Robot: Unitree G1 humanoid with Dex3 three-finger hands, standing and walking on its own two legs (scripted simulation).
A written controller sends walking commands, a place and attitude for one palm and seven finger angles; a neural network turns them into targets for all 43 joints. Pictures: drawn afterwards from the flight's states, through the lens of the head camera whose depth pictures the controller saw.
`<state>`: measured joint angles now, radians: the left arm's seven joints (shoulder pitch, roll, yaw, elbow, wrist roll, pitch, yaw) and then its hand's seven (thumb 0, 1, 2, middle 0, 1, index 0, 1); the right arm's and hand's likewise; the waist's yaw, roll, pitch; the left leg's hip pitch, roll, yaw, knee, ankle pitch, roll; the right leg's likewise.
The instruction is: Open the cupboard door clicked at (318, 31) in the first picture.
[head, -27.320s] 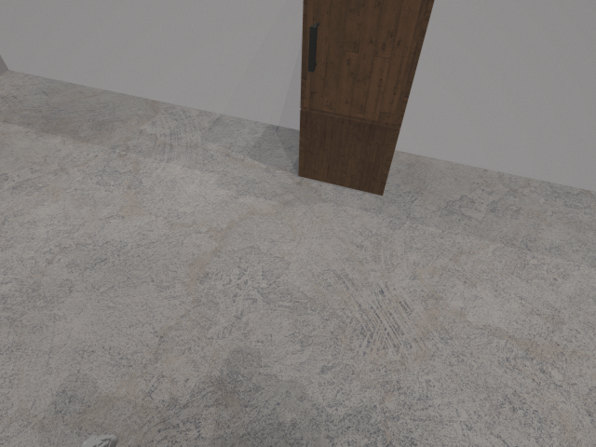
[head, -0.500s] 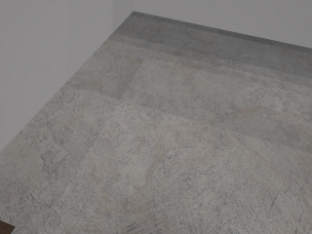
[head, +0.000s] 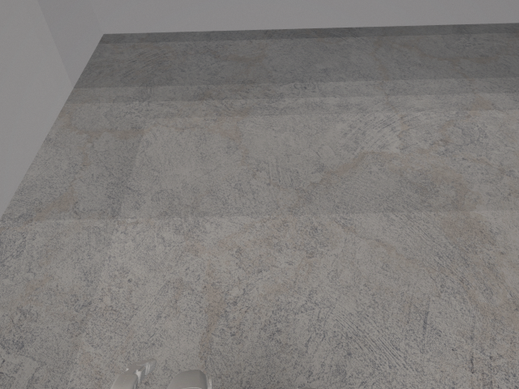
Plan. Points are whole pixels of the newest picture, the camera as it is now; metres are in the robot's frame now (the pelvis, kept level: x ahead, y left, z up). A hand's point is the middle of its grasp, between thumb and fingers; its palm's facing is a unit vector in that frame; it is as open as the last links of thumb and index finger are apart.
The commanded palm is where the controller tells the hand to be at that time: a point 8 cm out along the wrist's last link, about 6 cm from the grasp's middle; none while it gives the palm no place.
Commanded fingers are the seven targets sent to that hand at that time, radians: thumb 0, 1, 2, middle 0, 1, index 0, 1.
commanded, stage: walk to a spot facing it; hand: left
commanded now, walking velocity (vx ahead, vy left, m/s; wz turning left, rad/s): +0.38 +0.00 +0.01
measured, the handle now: out of the picture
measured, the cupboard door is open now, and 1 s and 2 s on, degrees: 45 45 45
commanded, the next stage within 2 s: turn to face it in 0.34 s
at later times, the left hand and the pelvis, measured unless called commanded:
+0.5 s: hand out of the picture +0.13 +0.15 -0.18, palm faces +0.11 -0.98 -0.14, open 7.4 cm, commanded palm none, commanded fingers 0.00 0.90 0.90 -0.20 -0.30 -0.20 -0.30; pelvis +0.26 +0.01 -0.02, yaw +1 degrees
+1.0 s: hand (194, 211) +0.49 +0.15 -0.14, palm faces +0.26 -0.93 -0.26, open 7.4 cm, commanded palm none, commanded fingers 0.00 0.90 0.90 -0.20 -0.30 -0.20 -0.30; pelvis +0.40 -0.06 +0.00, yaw +19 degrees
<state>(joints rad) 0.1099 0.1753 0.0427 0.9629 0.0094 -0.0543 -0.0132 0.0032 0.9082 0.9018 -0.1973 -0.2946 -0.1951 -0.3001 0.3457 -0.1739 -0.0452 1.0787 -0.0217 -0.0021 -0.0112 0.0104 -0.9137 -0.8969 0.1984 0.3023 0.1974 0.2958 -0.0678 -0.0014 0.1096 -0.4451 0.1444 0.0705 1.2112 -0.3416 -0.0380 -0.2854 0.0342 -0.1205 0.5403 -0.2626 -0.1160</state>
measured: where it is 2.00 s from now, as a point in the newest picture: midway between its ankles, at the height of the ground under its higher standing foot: (294, 306)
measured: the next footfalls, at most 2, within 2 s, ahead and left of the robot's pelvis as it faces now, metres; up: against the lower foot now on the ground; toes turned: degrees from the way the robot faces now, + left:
left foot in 0.44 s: +0.35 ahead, +0.09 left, +0.00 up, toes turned +8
right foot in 0.84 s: +0.47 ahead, -0.15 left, +0.00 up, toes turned +7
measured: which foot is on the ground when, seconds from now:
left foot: up 0.00-0.42, down 0.44-0.86, up 0.88-1.00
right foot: down 0.00-0.44, up 0.46-0.82, down 0.84-1.00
